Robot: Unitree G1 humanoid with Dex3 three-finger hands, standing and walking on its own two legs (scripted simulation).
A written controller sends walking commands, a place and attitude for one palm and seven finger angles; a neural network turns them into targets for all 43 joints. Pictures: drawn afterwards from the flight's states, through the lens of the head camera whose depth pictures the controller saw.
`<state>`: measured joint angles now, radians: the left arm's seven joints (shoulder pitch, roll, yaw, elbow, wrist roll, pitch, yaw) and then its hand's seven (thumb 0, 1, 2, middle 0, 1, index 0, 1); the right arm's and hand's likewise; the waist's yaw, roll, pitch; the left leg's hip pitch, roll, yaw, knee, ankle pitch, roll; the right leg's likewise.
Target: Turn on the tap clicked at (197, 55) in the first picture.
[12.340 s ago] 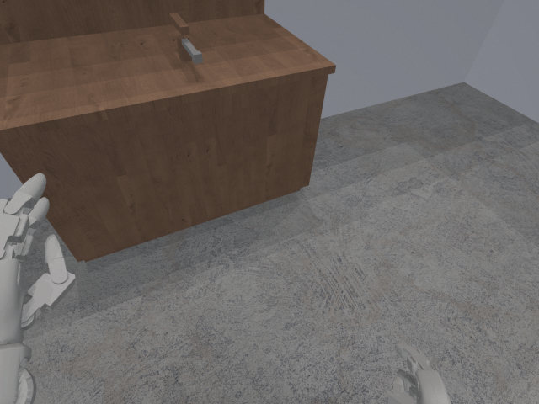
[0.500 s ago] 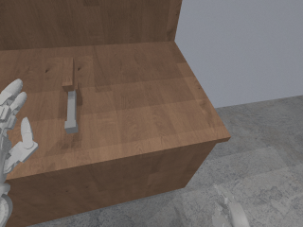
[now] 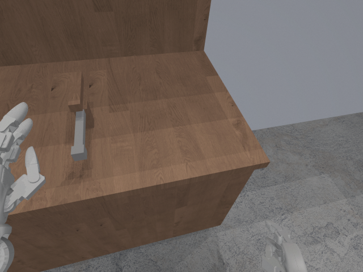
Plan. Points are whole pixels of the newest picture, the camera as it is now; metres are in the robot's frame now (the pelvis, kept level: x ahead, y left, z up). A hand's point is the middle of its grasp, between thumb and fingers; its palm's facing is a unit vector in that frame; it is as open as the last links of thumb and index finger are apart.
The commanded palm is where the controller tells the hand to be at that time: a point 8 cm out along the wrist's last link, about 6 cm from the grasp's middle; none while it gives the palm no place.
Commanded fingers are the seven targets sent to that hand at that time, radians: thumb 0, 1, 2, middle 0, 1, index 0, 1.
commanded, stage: look again from close up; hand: left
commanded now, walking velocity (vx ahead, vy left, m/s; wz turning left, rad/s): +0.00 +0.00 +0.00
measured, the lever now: (79, 152) +0.35 +0.28 +0.03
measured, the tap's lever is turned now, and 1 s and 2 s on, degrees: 0 0 0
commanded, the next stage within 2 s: come to a stop and stand still in 0.24 s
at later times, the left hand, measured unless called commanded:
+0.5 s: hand (47, 134) +0.29 +0.27 +0.17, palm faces +0.31 -0.88 -0.36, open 7.5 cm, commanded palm +0.23 +0.30 +0.18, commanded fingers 0.00 0.90 0.90 -0.20 -0.30 -0.20 -0.30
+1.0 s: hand (30, 105) +0.30 +0.27 +0.23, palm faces +0.48 -0.78 -0.39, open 7.5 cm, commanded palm +0.21 +0.27 +0.18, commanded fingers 0.00 0.90 0.90 -0.20 -0.30 -0.20 -0.30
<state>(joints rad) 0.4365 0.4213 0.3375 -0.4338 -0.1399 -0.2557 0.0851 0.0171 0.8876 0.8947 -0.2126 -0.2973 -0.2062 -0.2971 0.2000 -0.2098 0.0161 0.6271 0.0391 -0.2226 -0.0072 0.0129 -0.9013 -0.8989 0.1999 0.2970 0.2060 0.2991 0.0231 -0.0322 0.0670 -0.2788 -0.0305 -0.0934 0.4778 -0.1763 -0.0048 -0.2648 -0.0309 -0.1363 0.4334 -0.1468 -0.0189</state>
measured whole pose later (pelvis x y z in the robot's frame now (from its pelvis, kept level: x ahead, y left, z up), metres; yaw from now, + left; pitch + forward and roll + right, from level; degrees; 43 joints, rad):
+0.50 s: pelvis +0.04 +0.03 +0.00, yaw -6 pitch -1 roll -1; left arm 0.35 0.41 0.41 -0.49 -0.04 -0.26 0.09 0.02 0.89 0.89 -0.22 -0.30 -0.21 -0.30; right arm 0.27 -0.16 0.04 0.60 0.01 -0.18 0.00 0.01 -0.90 -0.90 0.20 0.30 0.21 0.30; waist 0.02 -0.08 0.09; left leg -0.23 -0.02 0.03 0.50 -0.26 0.04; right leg -0.25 -0.02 -0.02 0.44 -0.18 0.02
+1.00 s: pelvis +0.03 +0.00 +0.00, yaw -3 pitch +1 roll -1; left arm 0.11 0.57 0.49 -0.36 -0.05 -0.29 0.12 0.02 0.88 0.89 -0.22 -0.30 -0.21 -0.30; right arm 0.20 -0.21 0.08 0.55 0.01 -0.14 -0.02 0.01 -0.90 -0.90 0.20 0.30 0.21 0.30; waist 0.06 -0.06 0.05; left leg -0.30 0.00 -0.04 0.54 -0.26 -0.01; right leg -0.31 0.01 -0.06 0.49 -0.21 -0.03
